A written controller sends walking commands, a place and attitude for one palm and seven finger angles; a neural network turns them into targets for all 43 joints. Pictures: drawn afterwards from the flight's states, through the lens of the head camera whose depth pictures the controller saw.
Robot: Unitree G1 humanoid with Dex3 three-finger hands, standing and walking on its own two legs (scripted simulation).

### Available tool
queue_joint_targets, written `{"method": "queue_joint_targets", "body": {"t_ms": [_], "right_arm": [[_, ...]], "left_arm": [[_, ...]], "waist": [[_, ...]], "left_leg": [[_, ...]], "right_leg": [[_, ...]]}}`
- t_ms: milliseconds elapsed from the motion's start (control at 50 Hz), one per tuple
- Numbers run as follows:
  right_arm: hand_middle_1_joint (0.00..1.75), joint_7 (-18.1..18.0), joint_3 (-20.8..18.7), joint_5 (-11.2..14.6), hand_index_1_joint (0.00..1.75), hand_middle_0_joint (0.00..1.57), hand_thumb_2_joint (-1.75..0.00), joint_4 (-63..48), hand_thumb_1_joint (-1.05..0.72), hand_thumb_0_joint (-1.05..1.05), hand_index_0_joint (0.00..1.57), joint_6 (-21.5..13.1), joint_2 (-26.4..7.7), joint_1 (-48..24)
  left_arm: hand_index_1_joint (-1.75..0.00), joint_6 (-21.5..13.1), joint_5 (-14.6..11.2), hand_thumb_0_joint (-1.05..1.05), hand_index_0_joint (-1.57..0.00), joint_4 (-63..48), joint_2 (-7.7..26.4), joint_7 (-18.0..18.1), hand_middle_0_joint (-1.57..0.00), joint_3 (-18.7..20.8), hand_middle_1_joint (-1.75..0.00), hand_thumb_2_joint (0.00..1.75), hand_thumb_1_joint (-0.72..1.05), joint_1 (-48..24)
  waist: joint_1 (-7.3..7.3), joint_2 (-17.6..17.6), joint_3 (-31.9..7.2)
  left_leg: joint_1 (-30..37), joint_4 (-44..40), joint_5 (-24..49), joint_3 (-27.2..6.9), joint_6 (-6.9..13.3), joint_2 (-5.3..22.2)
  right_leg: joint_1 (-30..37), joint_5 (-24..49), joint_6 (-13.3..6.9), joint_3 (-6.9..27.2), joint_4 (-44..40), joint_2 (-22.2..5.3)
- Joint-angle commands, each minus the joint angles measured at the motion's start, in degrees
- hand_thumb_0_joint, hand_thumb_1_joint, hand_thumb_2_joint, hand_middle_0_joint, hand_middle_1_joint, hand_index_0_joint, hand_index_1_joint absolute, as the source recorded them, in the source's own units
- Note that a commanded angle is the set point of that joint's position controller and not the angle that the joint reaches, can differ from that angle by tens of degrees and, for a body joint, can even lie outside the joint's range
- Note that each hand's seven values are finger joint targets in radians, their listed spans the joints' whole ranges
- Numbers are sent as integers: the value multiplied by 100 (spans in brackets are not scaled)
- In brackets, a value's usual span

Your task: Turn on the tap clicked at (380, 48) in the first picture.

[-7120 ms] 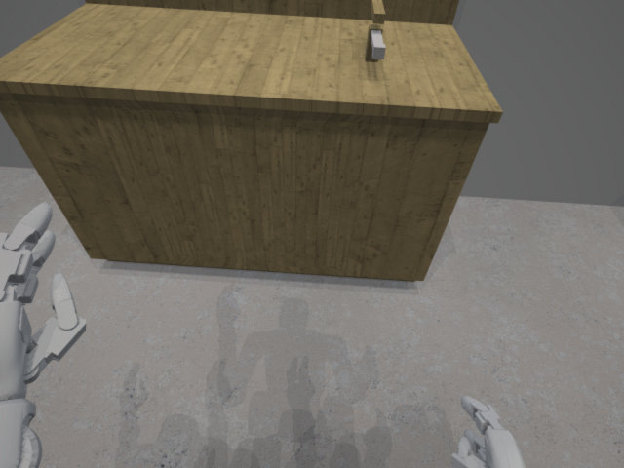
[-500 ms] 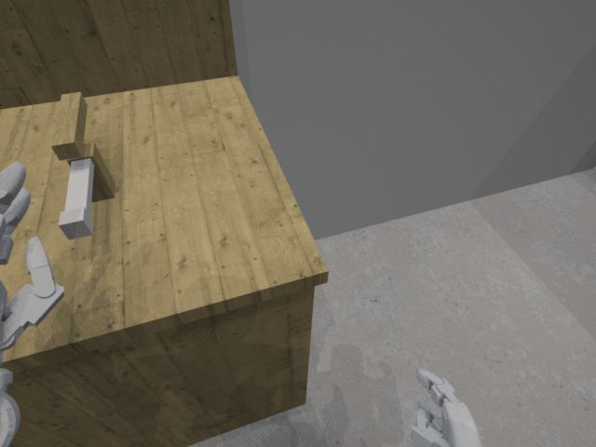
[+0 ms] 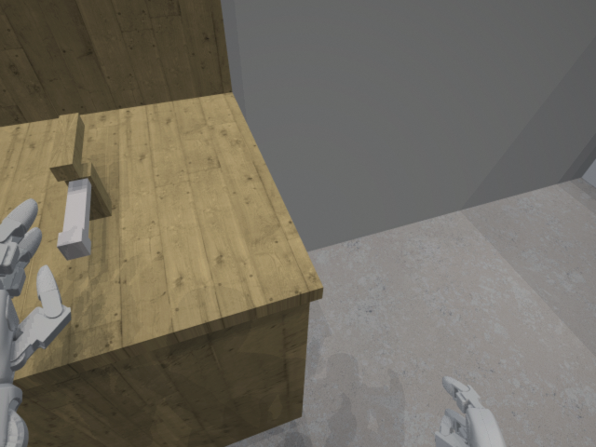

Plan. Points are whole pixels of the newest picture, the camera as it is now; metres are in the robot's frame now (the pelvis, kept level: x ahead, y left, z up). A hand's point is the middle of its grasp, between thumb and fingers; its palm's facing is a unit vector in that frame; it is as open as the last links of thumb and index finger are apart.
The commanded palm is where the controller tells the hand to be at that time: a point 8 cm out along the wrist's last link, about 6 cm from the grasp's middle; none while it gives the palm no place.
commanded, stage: come to a stop and stand still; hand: left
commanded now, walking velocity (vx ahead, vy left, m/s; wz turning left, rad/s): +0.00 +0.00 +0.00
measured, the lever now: (74, 244) +0.32 +0.32 +0.11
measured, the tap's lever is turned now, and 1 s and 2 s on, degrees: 0 0 0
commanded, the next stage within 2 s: look again from close up in 0.22 s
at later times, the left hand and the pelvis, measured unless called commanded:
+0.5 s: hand (47, 296) +0.22 +0.27 +0.16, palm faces +0.38 -0.84 -0.40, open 7.4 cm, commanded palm +0.15 +0.30 +0.17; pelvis -0.01 +0.02 +0.00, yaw -1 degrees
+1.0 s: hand (29, 289) +0.23 +0.30 +0.16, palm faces +0.36 -0.87 -0.34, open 7.5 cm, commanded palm +0.17 +0.33 +0.17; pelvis +0.00 +0.06 +0.00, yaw -1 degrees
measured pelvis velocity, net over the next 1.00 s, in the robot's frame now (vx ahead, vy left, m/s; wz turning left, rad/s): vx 0.00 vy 0.06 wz -0.01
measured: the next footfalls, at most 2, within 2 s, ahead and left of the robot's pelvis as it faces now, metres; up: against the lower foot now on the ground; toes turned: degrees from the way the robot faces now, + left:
none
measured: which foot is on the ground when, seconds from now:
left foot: down 0.00-1.00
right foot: down 0.00-1.00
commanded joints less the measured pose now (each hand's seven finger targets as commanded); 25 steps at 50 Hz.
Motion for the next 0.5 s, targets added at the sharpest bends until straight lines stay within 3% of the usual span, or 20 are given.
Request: {"method": "queue_joint_targets", "body": {"t_ms": [0,60,120,260,280,300,320,340,360,380,400,440,460,480], "right_arm": [[30,-142,-188,2,30,20,-90,-823,-90,0,20,-271,-569,-606],[30,-166,-203,-2,30,20,-90,-824,-90,0,20,-246,-595,-641],[30,-141,-205,19,30,20,-90,-860,-90,0,20,-226,-594,-563],[30,-97,-212,23,30,20,-90,-913,-90,0,20,-183,-608,-544],[30,-80,-291,-52,30,20,-90,-899,-90,0,20,-513,-813,102],[30,-17,-4,35,30,20,-90,-543,-90,0,20,-502,-177,-318],[30,-2,-371,48,30,20,-90,-827,-90,0,20,-624,-687,-282],[30,109,-360,66,30,20,-90,-875,-90,0,20,-629,-719,-150],[30,222,-325,153,30,20,-90,-870,-90,0,20,-671,-592,-369],[30,281,-350,122,30,20,-90,-955,-90,0,20,-682,-696,-334],[30,302,-333,110,30,20,-90,-952,-90,0,20,-688,-675,-363],[30,253,-298,74,30,20,-90,-980,-90,0,20,-720,-668,-434],[30,204,-274,92,30,20,-90,-949,-90,0,20,-705,-657,-585],[30,153,-270,54,30,20,-90,-991,-90,0,20,-705,-661,-533]], "left_arm": [[-30,-271,67,0,-20,-1198,934,138,-20,406,-30,90,90,-944],[-30,-258,90,0,-20,-1305,1098,167,-20,510,-30,90,90,-1091],[-30,-269,74,0,-20,-1241,991,178,-20,436,-30,90,90,-902],[-30,-254,23,0,-20,-1082,990,116,-20,540,-30,90,90,-477],[-30,-864,918,0,-20,-2809,5596,-7,-20,3620,-30,90,90,-6786],[-30,-669,411,0,-20,736,2224,-236,-20,1515,-30,90,90,-3406],[-30,-662,217,0,-20,1174,1436,-310,-20,1079,-30,90,90,-1609],[-30,-792,61,0,-20,227,1042,-380,-20,558,-30,90,90,-1204],[-30,-829,-60,0,-20,66,487,-410,-20,131,-30,90,90,-712],[-30,-834,-6,0,-20,-597,769,-350,-20,218,-30,90,90,-606],[-30,-834,-5,0,-20,-844,827,-308,-20,223,-30,90,90,-469],[-30,-810,20,0,-20,-1029,1103,-219,-20,473,-30,90,90,-400],[-30,-765,2,0,-20,-975,1301,-147,-20,715,-30,90,90,-326],[-30,-781,35,0,-20,-1104,1263,-143,-20,721,-30,90,90,-555]], "waist": [[-62,-52,-403],[-39,114,-369],[-22,181,-410],[-13,29,-490],[-47,-1031,1176],[1,-547,-501],[366,63,-387],[233,411,-713],[218,661,-972],[240,391,-933],[227,-76,-892],[197,-631,-681],[172,-536,-557],[108,-643,-498]], "left_leg": [[409,-497,313,-227,-19,27],[416,-651,434,-217,-31,-8],[311,-728,584,-275,-31,-28],[305,-821,708,-277,-63,-13],[-525,-17,741,50,127,241],[221,-236,1050,-214,262,-5],[477,-130,973,-171,84,19],[252,-353,755,-230,118,25],[349,-433,764,-176,127,94],[347,-463,629,-237,154,122],[268,-518,461,-311,173,146],[227,-579,47,-388,149,115],[361,-619,-141,-401,143,148],[230,-685,-320,-482,164,147]], "right_leg": [[-193,-262,259,915,-950,-813],[-33,-90,316,789,-992,-701],[286,138,313,668,-903,-675],[400,438,321,564,-855,-587],[-1014,1112,1287,788,-1401,-858],[-382,505,457,794,-642,-1208],[-230,954,439,1443,-755,-1011],[409,1000,450,1267,-440,-1085],[631,882,411,1092,-190,-1045],[479,637,472,1143,-229,-975],[445,243,456,1041,-277,-959],[124,-601,333,1011,-513,-885],[-164,-861,261,1010,-577,-848],[-190,-1041,237,935,-567,-852]]}}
